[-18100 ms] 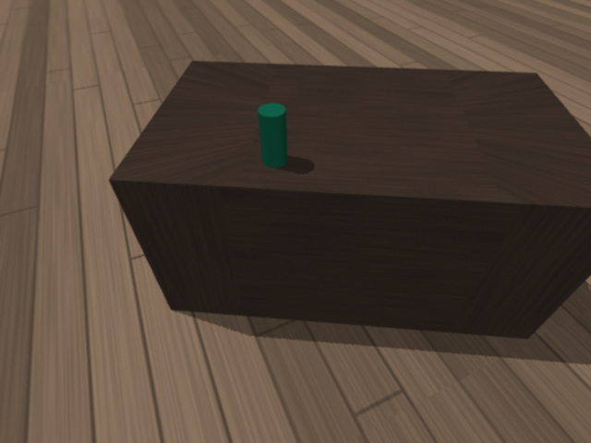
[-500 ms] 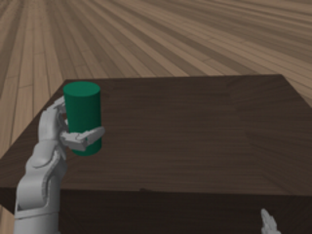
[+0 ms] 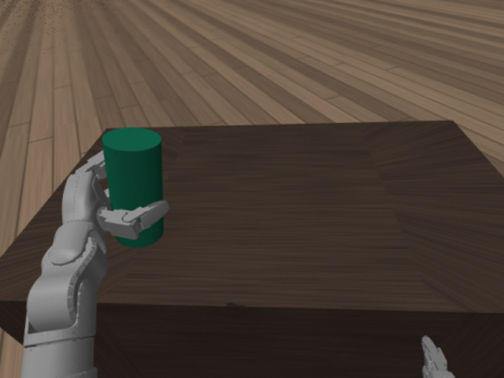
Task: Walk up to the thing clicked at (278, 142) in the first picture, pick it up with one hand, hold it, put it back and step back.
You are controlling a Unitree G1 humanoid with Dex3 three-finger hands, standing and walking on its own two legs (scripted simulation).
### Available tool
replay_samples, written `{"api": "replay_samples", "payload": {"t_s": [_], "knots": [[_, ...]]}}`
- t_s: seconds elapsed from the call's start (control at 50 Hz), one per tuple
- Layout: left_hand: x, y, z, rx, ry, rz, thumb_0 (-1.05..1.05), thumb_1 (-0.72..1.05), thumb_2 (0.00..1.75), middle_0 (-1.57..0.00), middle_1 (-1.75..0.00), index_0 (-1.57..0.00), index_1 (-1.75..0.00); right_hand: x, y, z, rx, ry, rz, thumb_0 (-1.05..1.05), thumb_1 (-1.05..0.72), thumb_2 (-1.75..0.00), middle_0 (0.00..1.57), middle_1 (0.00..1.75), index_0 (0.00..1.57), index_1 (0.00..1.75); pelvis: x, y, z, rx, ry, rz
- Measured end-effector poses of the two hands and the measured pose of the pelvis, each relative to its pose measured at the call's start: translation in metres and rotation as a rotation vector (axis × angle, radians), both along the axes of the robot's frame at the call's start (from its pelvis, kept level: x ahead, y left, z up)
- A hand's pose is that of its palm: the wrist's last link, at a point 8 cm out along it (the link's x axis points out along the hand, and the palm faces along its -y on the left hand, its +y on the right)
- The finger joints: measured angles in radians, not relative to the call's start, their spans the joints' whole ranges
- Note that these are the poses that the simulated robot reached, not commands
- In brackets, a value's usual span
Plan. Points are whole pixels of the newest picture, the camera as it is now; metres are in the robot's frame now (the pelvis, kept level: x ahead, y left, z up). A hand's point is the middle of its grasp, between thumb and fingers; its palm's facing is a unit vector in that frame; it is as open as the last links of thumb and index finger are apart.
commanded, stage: crouch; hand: left
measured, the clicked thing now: (136, 189) +0.34 +0.17 +0.21
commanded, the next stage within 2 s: lower in 1.34 s
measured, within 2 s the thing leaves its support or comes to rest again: neither
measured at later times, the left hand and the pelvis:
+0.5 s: hand (143, 209) +0.40 +0.21 +0.11, palm faces +0.24 -0.97 +0.00, open 10.4 cm; pelvis -0.01 +0.00 -0.01, yaw -1 degrees
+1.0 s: hand (147, 211) +0.45 +0.23 +0.06, palm faces +0.24 -0.97 -0.01, open 10.4 cm; pelvis -0.01 +0.01 -0.03, yaw -2 degrees
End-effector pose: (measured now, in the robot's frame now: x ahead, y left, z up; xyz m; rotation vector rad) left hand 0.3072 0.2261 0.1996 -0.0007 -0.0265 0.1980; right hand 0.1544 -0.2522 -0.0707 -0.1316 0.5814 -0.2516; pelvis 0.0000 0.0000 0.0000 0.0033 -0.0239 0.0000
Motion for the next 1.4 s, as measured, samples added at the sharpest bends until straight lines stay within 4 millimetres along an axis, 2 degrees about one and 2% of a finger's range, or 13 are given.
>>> {"api": "replay_samples", "payload": {"t_s": [0.1, 0.24, 0.4, 0.62, 1.0, 1.4], "knots": [[0.004, 0.002, -0.009, -0.015, 0.033, 0.0, 0.04, -0.45, 1.07, -0.8, -1.12, -0.71, -1.05, -0.002, 0.004, -0.003, 0.01, 0.012, 0.01, -0.01, 0.52, -0.05, 0.06, 0.05, 0.05, 0.05, -0.001, 0.0, 0.0, 0.001, 0.005, -0.001], [0.021, 0.01, -0.037, -0.026, 0.093, 0.026, 0.04, -0.45, 1.07, -0.8, -1.12, -0.72, -1.05, -0.011, 0.004, -0.008, 0.005, 0.047, 0.014, -0.01, 0.53, -0.05, 0.06, 0.05, 0.05, 0.05, -0.004, -0.001, -0.001, 0.001, 0.023, -0.003], [0.046, 0.022, -0.071, -0.021, 0.106, 0.042, 0.04, -0.45, 1.07, -0.8, -1.12, -0.71, -1.06, -0.018, -0.006, -0.005, -0.032, 0.056, -0.004, -0.01, 0.54, -0.05, 0.06, 0.05, 0.06, 0.05, -0.007, -0.002, -0.005, -0.002, 0.065, -0.011], [0.075, 0.035, -0.1, -0.008, 0.087, 0.049, 0.04, -0.46, 1.08, -0.8, -1.12, -0.71, -1.06, -0.024, -0.019, -0.003, -0.08, 0.086, -0.04, -0.01, 0.53, -0.05, 0.06, 0.05, 0.05, 0.05, -0.006, 0.001, -0.012, -0.007, 0.13, -0.022], [0.107, 0.05, -0.135, 0.002, 0.071, 0.046, 0.04, -0.46, 1.08, -0.8, -1.12, -0.71, -1.06, -0.03, -0.008, -0.015, -0.086, 0.153, -0.03, -0.01, 0.51, -0.05, 0.06, 0.05, 0.06, 0.05, -0.007, 0.008, -0.029, -0.02, 0.231, -0.032], [0.131, 0.057, -0.154, 0.0, 0.065, 0.052, 0.04, -0.46, 1.08, -0.8, -1.12, -0.71, -1.06, -0.03, 0.002, -0.015, -0.104, 0.153, -0.002, -0.01, 0.52, -0.05, 0.06, 0.05, 0.06, 0.05, -0.007, 0.011, -0.044, -0.033, 0.3, -0.033]]}}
